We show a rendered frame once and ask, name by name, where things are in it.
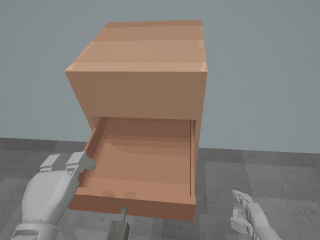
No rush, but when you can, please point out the drawer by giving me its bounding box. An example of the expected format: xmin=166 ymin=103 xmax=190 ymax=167
xmin=68 ymin=116 xmax=196 ymax=222

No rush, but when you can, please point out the cabinet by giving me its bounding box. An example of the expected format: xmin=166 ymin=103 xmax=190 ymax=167
xmin=64 ymin=19 xmax=208 ymax=178

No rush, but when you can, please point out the left robot forearm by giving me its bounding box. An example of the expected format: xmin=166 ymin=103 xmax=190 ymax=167
xmin=11 ymin=221 xmax=59 ymax=240

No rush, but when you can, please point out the handle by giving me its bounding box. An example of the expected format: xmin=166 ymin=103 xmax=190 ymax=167
xmin=106 ymin=206 xmax=131 ymax=240

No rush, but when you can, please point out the robot right hand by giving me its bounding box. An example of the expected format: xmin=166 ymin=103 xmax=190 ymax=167
xmin=230 ymin=190 xmax=270 ymax=239

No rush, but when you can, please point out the right robot forearm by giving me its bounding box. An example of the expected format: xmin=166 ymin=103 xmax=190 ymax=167
xmin=253 ymin=226 xmax=282 ymax=240

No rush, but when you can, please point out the robot left hand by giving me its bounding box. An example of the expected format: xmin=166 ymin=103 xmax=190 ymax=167
xmin=22 ymin=151 xmax=96 ymax=240

